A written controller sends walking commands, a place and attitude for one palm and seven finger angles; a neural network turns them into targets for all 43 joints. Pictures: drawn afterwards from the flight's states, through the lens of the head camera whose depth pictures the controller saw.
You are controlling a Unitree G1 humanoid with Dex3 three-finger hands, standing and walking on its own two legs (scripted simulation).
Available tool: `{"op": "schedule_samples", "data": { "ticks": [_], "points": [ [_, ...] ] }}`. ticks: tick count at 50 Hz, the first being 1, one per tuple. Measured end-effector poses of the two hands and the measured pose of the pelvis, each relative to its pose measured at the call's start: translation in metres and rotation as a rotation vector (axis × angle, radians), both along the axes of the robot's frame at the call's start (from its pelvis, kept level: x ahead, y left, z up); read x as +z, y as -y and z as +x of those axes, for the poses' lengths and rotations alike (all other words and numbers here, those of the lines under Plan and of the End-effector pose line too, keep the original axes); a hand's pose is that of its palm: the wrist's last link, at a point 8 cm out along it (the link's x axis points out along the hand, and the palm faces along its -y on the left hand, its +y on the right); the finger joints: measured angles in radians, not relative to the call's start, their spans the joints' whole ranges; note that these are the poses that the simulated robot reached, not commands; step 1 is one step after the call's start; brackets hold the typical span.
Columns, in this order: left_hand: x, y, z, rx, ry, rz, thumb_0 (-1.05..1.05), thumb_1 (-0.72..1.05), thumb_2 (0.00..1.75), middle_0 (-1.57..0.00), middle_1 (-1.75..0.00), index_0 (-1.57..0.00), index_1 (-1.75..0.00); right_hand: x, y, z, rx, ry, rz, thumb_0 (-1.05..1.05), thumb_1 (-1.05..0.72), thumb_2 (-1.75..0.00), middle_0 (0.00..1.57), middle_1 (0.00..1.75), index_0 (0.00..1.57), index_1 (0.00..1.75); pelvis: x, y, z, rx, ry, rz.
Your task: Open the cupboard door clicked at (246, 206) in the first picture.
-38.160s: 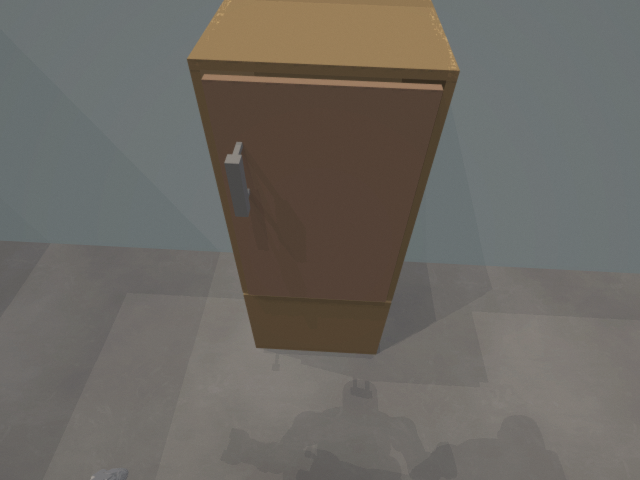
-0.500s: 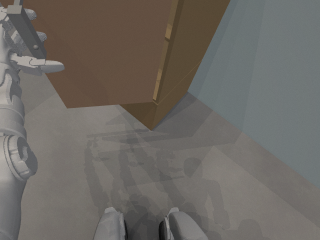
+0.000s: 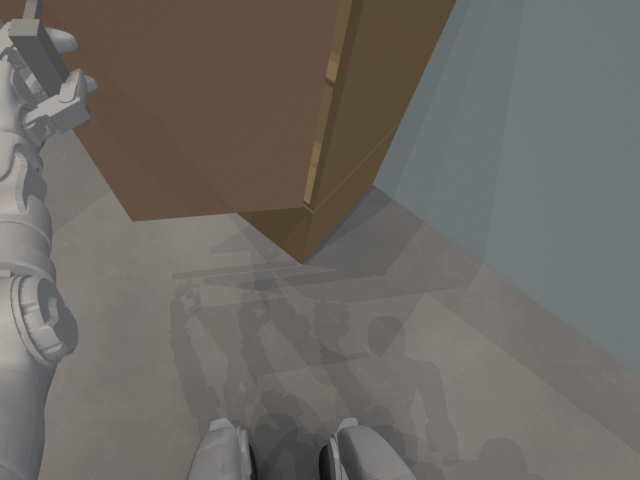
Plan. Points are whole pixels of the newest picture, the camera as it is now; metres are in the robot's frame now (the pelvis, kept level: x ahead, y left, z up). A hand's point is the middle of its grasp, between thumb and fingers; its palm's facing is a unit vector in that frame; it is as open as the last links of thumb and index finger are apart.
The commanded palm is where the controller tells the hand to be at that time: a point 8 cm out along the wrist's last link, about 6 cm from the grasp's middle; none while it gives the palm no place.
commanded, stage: close the thumb around the handle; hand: left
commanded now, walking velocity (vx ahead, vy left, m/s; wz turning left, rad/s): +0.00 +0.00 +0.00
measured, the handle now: (57, 64) +0.59 +0.25 +0.09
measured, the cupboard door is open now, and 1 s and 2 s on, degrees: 48 82 96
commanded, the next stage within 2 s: pull the door open along its arc in 0.02 s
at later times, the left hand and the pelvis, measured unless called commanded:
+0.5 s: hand (80, 130) +0.50 +0.21 +0.09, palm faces +0.07 -1.00 +0.00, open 6.1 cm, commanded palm +0.43 +0.25 +0.09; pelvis +0.01 -0.01 +0.01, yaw +0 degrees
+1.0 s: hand (170, 228) +0.38 +0.12 +0.09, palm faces +0.47 -0.88 +0.01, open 6.4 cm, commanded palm +0.31 +0.16 +0.09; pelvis +0.01 -0.04 +0.02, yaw +3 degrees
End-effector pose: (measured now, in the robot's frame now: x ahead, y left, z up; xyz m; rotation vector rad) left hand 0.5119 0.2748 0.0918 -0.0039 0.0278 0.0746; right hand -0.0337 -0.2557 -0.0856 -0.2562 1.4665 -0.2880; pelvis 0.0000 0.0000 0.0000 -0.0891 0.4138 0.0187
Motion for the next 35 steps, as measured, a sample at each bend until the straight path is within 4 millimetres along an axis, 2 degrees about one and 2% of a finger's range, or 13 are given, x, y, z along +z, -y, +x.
{"op": "schedule_samples", "data": {
  "ticks": [13, 21, 25, 28, 31, 35],
  "points": [
    [0.0, 0.003, -0.002, 0.02, 0.003, 0.009, 0.01, 0.7, 0.82, -0.33, -1.35, -0.34, -1.35, -0.004, 0.007, 0.003, 0.002, 0.003, 0.004, 0.0, -0.91, -0.89, 0.2, 0.3, 0.21, 0.3, -0.001, 0.005, -0.001, -0.002, -0.002, 0.006],
    [-0.001, 0.006, -0.021, 0.013, 0.013, 0.014, 0.0, 0.7, 0.76, -0.33, -1.34, -0.33, -1.35, -0.001, 0.009, 0.015, -0.015, 0.03, 0.028, 0.0, -0.91, -0.89, 0.2, 0.3, 0.21, 0.3, 0.007, 0.008, 0.007, -0.015, 0.022, 0.019],
    [-0.002, 0.011, -0.04, -0.001, 0.026, 0.008, 0.0, 0.7, 0.74, -0.33, -1.33, -0.32, -1.34, 0.001, 0.01, 0.034, -0.013, 0.079, 0.044, 0.0, -0.91, -0.89, 0.2, 0.3, 0.21, 0.3, 0.012, 0.008, 0.014, -0.017, 0.044, 0.027],
    [-0.002, 0.017, -0.059, -0.017, 0.035, 0.015, 0.0, 0.69, 0.73, -0.32, -1.33, -0.31, -1.34, 0.003, 0.01, 0.055, -0.002, 0.139, 0.059, 0.0, -0.91, -0.89, 0.2, 0.3, 0.21, 0.3, 0.016, 0.008, 0.018, -0.019, 0.064, 0.033],
    [-0.003, 0.028, -0.083, 0.0, 0.045, -0.003, 0.0, 0.68, 0.72, -0.32, -1.32, -0.3, -1.32, 0.005, 0.009, 0.083, 0.024, 0.22, 0.076, 0.0, -0.91, -0.89, 0.2, 0.3, 0.21, 0.3, 0.02, 0.008, 0.022, -0.022, 0.085, 0.039],
    [-0.004, 0.051, -0.115, 0.12, 0.059, -0.032, 0.0, 0.67, 0.73, -0.32, -1.32, -0.31, -1.28, 0.007, 0.004, 0.125, 0.09, 0.337, 0.11, 0.0, -0.91, -0.89, 0.2, 0.3, 0.2, 0.3, 0.023, 0.009, 0.024, -0.02, 0.112, 0.051]
  ]
}}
